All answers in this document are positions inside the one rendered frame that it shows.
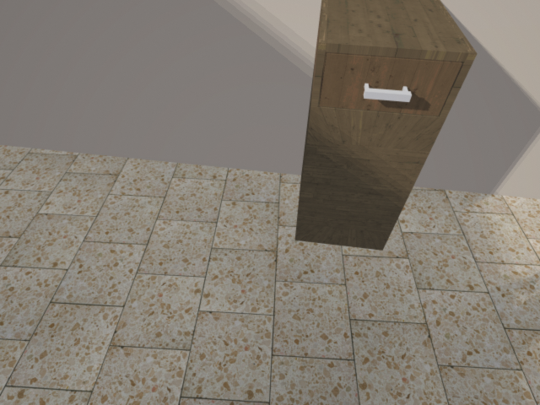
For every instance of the drawer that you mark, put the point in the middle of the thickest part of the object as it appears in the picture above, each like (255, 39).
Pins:
(344, 76)

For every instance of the handle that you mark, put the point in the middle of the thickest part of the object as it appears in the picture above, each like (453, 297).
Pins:
(387, 94)

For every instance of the cabinet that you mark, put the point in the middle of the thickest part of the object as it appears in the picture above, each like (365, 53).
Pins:
(360, 166)

